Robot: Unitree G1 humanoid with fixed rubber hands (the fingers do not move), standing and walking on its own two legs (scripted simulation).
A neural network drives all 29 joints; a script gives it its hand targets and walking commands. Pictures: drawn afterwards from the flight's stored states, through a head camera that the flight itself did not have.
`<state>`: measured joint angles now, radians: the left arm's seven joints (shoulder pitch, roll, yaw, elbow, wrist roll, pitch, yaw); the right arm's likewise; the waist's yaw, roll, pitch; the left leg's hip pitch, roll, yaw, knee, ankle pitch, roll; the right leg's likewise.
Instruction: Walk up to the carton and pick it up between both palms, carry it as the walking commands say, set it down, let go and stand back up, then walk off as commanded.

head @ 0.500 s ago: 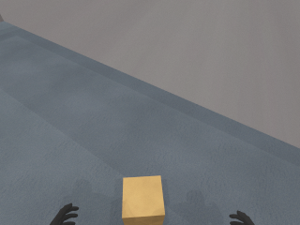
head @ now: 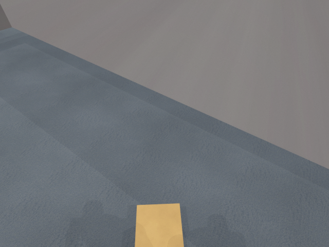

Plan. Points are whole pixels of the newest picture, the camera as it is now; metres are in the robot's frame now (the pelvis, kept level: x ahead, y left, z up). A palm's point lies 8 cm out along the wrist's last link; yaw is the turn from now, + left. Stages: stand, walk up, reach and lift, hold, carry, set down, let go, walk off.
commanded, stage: stand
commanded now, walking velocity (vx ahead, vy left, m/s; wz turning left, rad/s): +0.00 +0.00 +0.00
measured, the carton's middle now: (159, 234) +0.35 +0.04 -0.63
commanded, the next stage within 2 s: walk off in 1.22 s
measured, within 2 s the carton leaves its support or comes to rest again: neither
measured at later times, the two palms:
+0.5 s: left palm out of the picture -0.05 +0.24 -0.13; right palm out of the picture -0.03 -0.24 -0.13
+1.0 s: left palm out of the picture -0.10 +0.21 -0.13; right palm out of the picture -0.08 -0.23 -0.13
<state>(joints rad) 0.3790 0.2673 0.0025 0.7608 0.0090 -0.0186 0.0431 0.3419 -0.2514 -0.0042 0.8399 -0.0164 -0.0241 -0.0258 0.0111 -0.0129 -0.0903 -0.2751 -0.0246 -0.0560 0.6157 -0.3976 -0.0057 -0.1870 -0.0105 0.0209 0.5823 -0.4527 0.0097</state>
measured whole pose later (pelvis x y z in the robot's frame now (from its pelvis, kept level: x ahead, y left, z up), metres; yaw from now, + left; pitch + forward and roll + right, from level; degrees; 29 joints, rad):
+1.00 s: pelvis -0.04 -0.01 +0.01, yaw +1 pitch -2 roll +0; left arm 0.40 0.16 -0.04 1.12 0.02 0.00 0.05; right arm 0.36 -0.15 0.04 1.15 -0.01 0.01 -0.04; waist 0.00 0.00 0.01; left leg -0.20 0.00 -0.08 0.52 -0.29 -0.03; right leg -0.11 0.00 -0.01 0.48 -0.35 -0.01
